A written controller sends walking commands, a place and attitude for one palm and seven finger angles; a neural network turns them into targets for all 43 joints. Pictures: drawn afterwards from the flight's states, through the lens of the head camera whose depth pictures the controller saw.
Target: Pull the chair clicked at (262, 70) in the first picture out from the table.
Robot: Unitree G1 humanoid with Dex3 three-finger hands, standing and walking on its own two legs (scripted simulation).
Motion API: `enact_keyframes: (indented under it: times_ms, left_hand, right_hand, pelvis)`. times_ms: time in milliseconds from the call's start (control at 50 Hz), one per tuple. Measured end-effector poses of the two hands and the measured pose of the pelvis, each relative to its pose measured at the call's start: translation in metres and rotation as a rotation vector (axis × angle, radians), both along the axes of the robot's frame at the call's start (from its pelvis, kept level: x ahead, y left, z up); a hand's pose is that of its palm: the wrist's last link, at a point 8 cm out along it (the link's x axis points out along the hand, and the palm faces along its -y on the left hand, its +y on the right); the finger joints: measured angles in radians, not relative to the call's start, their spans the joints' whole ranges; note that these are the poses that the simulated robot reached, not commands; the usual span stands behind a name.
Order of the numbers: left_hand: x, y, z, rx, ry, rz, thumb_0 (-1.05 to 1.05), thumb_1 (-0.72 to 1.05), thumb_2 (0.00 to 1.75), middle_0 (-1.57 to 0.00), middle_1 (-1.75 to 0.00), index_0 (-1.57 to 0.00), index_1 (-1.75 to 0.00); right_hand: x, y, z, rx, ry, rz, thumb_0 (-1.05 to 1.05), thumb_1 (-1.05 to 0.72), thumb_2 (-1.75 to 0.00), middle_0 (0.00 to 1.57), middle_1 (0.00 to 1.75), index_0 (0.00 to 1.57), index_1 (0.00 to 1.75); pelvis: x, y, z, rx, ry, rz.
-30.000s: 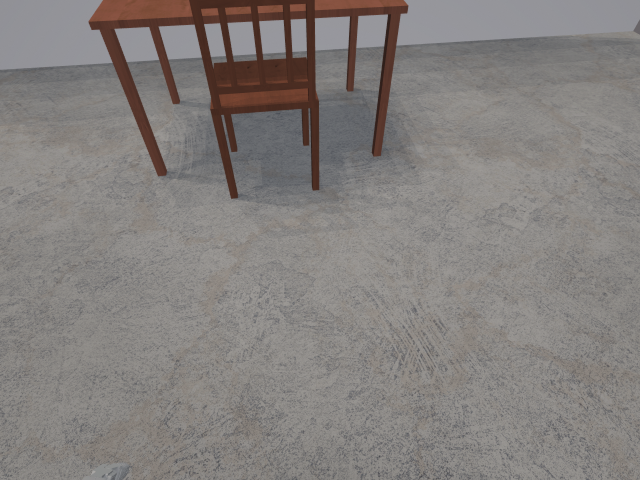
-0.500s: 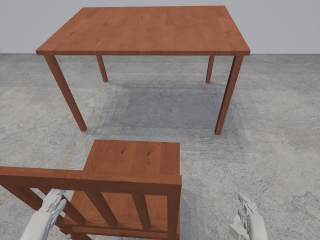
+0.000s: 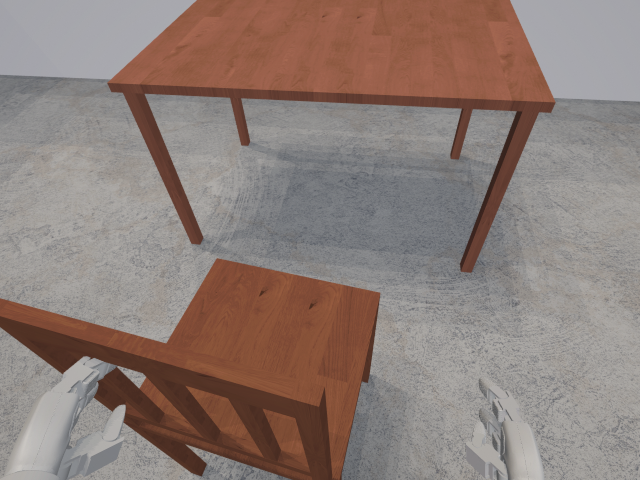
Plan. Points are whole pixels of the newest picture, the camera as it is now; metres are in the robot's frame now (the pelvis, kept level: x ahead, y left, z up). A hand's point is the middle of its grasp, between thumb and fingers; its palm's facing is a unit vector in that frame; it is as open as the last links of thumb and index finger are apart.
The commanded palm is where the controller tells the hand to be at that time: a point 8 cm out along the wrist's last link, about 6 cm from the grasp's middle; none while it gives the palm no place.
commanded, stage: draw the hand back to the body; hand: left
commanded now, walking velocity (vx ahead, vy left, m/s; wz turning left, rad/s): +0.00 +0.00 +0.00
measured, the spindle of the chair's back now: (188, 407) +0.20 +0.23 -0.07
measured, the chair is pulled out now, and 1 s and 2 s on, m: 0.61 0.60 0.60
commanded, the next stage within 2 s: step back with the hand held close in 0.32 s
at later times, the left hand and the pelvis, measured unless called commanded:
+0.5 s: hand (130, 434) +0.13 +0.23 +0.05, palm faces +0.11 -0.85 -0.52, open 6.4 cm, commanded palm +0.13 +0.28 +0.19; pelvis -0.01 -0.01 +0.00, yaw -1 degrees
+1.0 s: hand out of the picture +0.09 +0.27 +0.22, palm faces +0.48 -0.70 -0.53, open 7.1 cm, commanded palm +0.03 +0.31 +0.19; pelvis -0.11 +0.01 +0.00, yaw -1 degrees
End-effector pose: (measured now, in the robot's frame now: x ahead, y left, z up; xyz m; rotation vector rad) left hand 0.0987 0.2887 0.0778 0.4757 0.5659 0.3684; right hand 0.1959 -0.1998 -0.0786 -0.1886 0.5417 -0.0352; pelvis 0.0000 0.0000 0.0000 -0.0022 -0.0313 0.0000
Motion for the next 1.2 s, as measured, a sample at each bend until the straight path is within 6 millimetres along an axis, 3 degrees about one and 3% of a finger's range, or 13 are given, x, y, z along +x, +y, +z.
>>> enact_keyframes:
  times_ms: [180, 480, 640, 800, 860, 960, 1020, 1060, 1120, 1200]
  left_hand:
    - [0.011, -0.007, 0.008, 0.02, -0.009, -0.04, 0.01, 0.86, 0.88, -0.2, -0.29, -0.38, -0.32]
    - [0.008, -0.023, 0.012, 0.013, -0.019, -0.111, 0.01, 0.89, 0.9, -0.21, -0.3, -0.44, -0.35]
    - [0.013, -0.015, 0.013, 0.022, -0.02, -0.18, 0.01, 0.89, 0.9, -0.21, -0.3, -0.43, -0.35]
    - [-0.019, -0.012, 0.021, 0.054, -0.023, -0.289, 0.01, 0.89, 0.9, -0.21, -0.3, -0.42, -0.36]
    - [-0.03, -0.009, 0.052, 0.098, -0.198, -0.302, 0.01, 0.89, 0.9, -0.21, -0.3, -0.41, -0.37]
    - [-0.047, 0.005, 0.145, 0.327, -0.704, -0.284, 0.01, 0.88, 0.89, -0.22, -0.3, -0.32, -0.34]
    - [-0.058, 0.023, 0.165, 0.382, -0.865, -0.212, 0.01, 0.89, 0.9, -0.21, -0.3, -0.27, -0.33]
    - [-0.06, 0.036, 0.156, 0.346, -0.887, -0.162, 0.0, 0.89, 0.9, -0.21, -0.3, -0.25, -0.32]
    - [-0.059, 0.05, 0.126, 0.247, -0.825, -0.121, 0.0, 0.89, 0.9, -0.2, -0.3, -0.23, -0.31]
    - [-0.067, 0.049, 0.096, 0.165, -0.726, -0.151, 0.01, 0.89, 0.9, -0.2, -0.3, -0.21, -0.31]
  right_hand:
    - [-0.006, -0.002, -0.007, 0.026, 0.034, 0.008, 0.01, -0.9, -0.9, 0.2, 0.3, 0.2, 0.3]
    - [-0.029, -0.022, -0.009, 0.023, 0.066, -0.056, 0.01, -0.9, -0.9, 0.2, 0.3, 0.2, 0.3]
    - [-0.054, -0.038, 0.002, -0.017, 0.148, -0.124, 0.01, -0.9, -0.9, 0.2, 0.3, 0.2, 0.3]
    - [-0.095, -0.047, 0.006, -0.075, 0.198, -0.178, 0.01, -0.9, -0.9, 0.2, 0.3, 0.2, 0.3]
    - [-0.112, -0.043, 0.005, -0.102, 0.216, -0.167, 0.01, -0.9, -0.9, 0.2, 0.3, 0.2, 0.3]
    - [-0.133, -0.029, 0.001, -0.1, 0.2, -0.141, 0.01, -0.9, -0.9, 0.2, 0.3, 0.2, 0.3]
    - [-0.145, -0.021, -0.002, -0.062, 0.161, -0.166, 0.01, -0.9, -0.9, 0.2, 0.3, 0.2, 0.3]
    - [-0.154, -0.016, -0.004, -0.04, 0.139, -0.192, 0.01, -0.9, -0.9, 0.2, 0.3, 0.2, 0.3]
    - [-0.172, -0.006, -0.003, -0.029, 0.121, -0.223, 0.01, -0.9, -0.9, 0.2, 0.3, 0.2, 0.3]
    - [-0.198, 0.006, 0.005, -0.037, 0.112, -0.223, 0.01, -0.9, -0.9, 0.2, 0.3, 0.2, 0.3]
  pelvis:
    - [0.0, -0.006, 0.002, 0.004, 0.005, -0.005]
    - [-0.011, -0.013, 0.004, 0.006, -0.011, -0.021]
    - [-0.042, -0.014, 0.01, 0.001, -0.02, -0.037]
    - [-0.078, -0.008, 0.009, -0.012, -0.015, -0.032]
    - [-0.091, -0.005, 0.007, -0.018, -0.019, -0.022]
    - [-0.108, 0.003, 0.003, -0.025, -0.017, -0.012]
    - [-0.114, 0.015, -0.001, -0.026, -0.011, -0.02]
    - [-0.118, 0.025, -0.005, -0.027, -0.013, -0.025]
    - [-0.127, 0.037, -0.007, -0.024, -0.02, -0.039]
    - [-0.143, 0.042, -0.005, -0.036, -0.022, -0.027]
